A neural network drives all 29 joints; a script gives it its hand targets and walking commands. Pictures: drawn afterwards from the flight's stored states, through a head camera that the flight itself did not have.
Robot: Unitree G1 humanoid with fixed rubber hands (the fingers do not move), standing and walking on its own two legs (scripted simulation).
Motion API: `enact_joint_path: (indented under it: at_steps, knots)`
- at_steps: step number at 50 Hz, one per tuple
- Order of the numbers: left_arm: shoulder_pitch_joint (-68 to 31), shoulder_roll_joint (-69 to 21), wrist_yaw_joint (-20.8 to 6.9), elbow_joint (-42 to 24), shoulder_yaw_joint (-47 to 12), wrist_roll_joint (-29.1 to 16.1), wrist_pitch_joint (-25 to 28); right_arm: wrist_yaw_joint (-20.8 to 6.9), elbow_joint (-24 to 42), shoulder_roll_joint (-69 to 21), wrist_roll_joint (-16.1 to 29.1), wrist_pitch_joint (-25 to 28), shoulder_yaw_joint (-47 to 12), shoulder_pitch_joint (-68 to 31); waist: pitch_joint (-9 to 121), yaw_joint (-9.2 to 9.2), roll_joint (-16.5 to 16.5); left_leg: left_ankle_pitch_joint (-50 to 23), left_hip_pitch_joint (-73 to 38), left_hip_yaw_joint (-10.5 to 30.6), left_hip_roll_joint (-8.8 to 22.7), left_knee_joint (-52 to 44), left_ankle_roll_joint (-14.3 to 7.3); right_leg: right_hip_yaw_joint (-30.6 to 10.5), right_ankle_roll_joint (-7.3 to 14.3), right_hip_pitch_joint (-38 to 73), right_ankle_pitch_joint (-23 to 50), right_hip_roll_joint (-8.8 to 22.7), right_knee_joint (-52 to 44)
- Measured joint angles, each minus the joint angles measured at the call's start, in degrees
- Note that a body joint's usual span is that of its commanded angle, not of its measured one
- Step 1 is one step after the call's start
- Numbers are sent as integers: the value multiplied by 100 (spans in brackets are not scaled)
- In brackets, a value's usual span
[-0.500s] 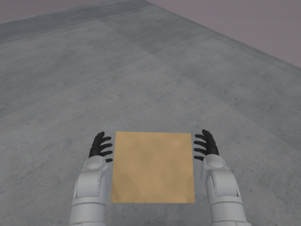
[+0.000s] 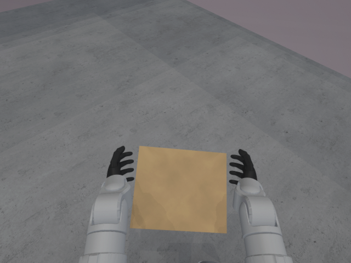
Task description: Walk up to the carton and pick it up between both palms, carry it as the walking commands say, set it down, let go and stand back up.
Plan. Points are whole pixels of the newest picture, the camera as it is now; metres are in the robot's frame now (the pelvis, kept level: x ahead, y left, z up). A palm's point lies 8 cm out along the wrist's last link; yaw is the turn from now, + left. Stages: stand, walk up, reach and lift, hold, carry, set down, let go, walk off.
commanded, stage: carry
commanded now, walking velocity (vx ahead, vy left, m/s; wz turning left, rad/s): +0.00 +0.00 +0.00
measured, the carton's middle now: (178, 189) +0.33 -0.01 -0.10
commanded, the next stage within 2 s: none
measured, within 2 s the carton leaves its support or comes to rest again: neither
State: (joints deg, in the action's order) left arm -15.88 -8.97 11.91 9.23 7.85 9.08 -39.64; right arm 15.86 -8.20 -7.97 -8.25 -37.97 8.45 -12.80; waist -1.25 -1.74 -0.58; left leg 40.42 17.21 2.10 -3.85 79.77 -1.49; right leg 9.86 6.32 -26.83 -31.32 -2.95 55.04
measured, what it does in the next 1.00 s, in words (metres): walks ahead: left foot, then right foot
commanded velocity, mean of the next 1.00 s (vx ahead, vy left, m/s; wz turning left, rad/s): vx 0.17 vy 0.00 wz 0.00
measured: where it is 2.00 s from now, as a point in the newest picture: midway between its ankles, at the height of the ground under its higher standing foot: (162, 108)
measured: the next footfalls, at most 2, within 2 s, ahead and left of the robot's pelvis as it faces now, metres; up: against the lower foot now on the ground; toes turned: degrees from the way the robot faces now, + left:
left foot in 0.16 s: +0.14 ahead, +0.11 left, +0.00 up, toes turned -3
right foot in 0.42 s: +0.37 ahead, -0.05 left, +0.00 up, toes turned -6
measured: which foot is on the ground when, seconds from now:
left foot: up 0.00-0.14, down 0.16-0.42, up 0.44-0.64, down 0.66-0.92, up 0.94-1.00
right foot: down 0.00-0.18, up 0.20-0.40, down 0.42-0.68, up 0.70-0.88, down 0.90-1.00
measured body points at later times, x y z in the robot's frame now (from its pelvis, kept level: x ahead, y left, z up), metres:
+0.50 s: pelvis +0.33 +0.02 +0.00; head +0.38 +0.02 +0.45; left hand +0.67 +0.14 +0.02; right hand +0.63 -0.16 +0.01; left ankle +0.13 +0.11 -0.59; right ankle +0.33 -0.05 -0.68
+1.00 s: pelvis +0.68 +0.02 +0.01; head +0.73 +0.03 +0.46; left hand +1.01 +0.15 +0.05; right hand +0.98 -0.15 +0.04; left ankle +0.46 +0.12 -0.57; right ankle +0.62 -0.04 -0.68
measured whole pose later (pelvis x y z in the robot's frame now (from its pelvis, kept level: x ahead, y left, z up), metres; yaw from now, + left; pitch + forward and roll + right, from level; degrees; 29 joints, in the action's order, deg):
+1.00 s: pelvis +0.68 +0.02 +0.01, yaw +0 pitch +4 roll -2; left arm -18.1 -9.6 17.0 -0.5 5.3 4.1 -48.9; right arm 24.2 2.8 -8.3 -3.2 -51.8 8.5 -14.6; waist -2.3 -1.9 -1.7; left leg 36.1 16.0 0.0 -1.9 76.7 -1.9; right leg 10.4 5.9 -22.5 -32.1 -1.9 50.2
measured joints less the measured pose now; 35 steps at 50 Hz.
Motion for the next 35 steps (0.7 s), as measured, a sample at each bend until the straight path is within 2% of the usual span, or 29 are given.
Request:
enact_joint_path:
  at_steps: [4, 6, 8, 11, 14, 17, 19, 21, 22, 23, 24, 26, 29, 31, 33, 34, 35]
  knots:
    - [-69, -2, 104, -2, 0, 4, -1, -2, 4, 1, 0, -26, 0, -79, -20, 342, 90, 394, 899, 211, 11, 128, 1, -6, 0, 713, -277, 27, -374]
    - [-71, -7, 182, -22, 1, 4, -2, -30, 7, -15, 1, -22, 0, -82, -68, 492, 82, -62, 1122, 201, 130, -844, 1, -59, -12, 1092, -411, 38, -466]
    - [-61, -5, 291, -19, 4, 4, -28, -60, -58, -45, 1, -25, 5, -82, 37, 511, 87, -1238, 1089, 162, 224, -2318, -1, -66, -43, 1343, -511, 65, -429]
    - [-77, -4, 357, -9, 67, 4, -39, -166, -174, -46, 0, 19, 5, -110, 315, 553, 93, -724, 867, -39, 235, -2404, -123, -348, -186, 936, -290, 99, 592]
    - [-197, -3, 377, -10, 113, 5, -23, -168, -174, -48, 0, 77, 5, -153, 454, 476, 9, -422, 642, -218, 235, -2628, -200, -480, -190, 22, -525, 75, 1930]
    - [-303, -2, 383, -12, 176, 4, 45, -164, -169, -53, 0, 122, 7, -233, 456, 278, -69, -207, 408, -372, 216, -2849, -240, -478, -191, -1116, -872, 47, 2220]
    - [-301, 0, 339, -15, 175, 0, 54, -125, -144, -57, 0, 89, 8, -229, 400, 107, -73, -48, 140, -417, 177, -2896, -246, -435, -192, -1530, -327, 51, 1393]
    - [-228, -24, 231, -14, 174, -7, 53, -28, -86, -58, 0, -21, 7, -209, 366, -29, -66, 20, -155, -446, 125, -2698, -235, -359, -182, -1339, 1296, 68, -177]
    - [-199, -65, 180, -11, 166, -7, 59, 80, -88, -41, 0, -51, 5, -208, 316, -83, -118, -90, -155, -397, 139, -2231, -156, -311, -143, -1133, 1261, 62, -207]
    - [-209, -71, 137, -7, 115, -8, 60, 206, -88, -27, 0, -55, 4, -206, 172, -128, -141, -183, -145, -294, 130, -1606, -42, -238, -87, -859, 780, 61, -102]
    - [-219, -67, 73, 30, 97, -6, 58, 296, -89, -27, 0, -76, 4, -193, 53, -144, -139, -209, -125, -193, 107, -1059, -20, -162, -50, -569, 489, 60, -71]
    - [-224, -64, 19, 87, 102, 28, 58, 326, -86, -25, 0, -131, 4, -192, -64, -37, -51, -159, -21, -110, 44, -475, -18, -121, -42, -68, 215, 63, -174]
    - [-252, -65, 41, 87, 102, 51, 59, 318, -84, -25, 0, -135, 4, -211, -77, 204, -2, -18, 404, -5, 46, -460, -17, -115, -42, 506, 9, 70, -491]
    - [-255, -68, 103, 87, 103, 52, 59, 272, -80, -28, 1, -140, 4, -212, -88, 352, 4, -171, 630, 13, 105, -1065, -17, -128, -42, 861, -126, 86, -614]
    - [-256, -69, 193, 88, 106, 52, 58, 201, -80, -34, 1, -154, 5, -212, -57, 431, 0, -1059, 647, -8, 200, -2418, -17, -125, -48, 1172, -269, 91, -638]
    - [-233, -59, 222, 90, 128, 52, 57, 166, -117, -59, 1, -152, 4, -210, 43, 453, 39, -1148, 582, -70, 203, -2674, -24, -153, -78, 1229, -323, 120, -589]
    - [-216, -53, 234, 91, 160, 52, 55, 123, -148, -74, 1, -151, 5, -212, 176, 478, 52, -920, 504, -121, 206, -2750, -63, -197, -129, 1126, -238, 141, -356]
